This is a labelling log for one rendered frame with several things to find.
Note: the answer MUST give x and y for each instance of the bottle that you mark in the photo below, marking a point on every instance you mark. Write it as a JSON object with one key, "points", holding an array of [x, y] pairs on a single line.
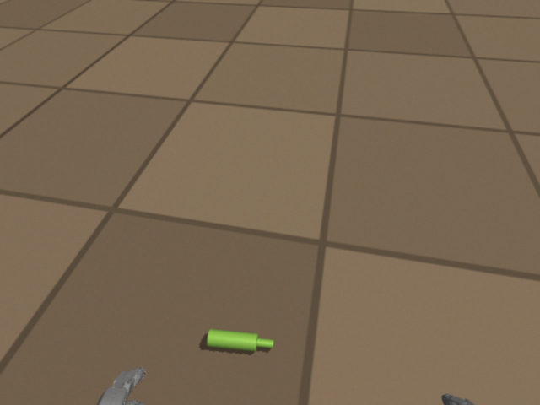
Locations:
{"points": [[237, 340]]}

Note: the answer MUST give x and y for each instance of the left robot hand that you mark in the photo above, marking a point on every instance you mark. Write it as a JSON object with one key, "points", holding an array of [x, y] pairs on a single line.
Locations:
{"points": [[122, 387]]}

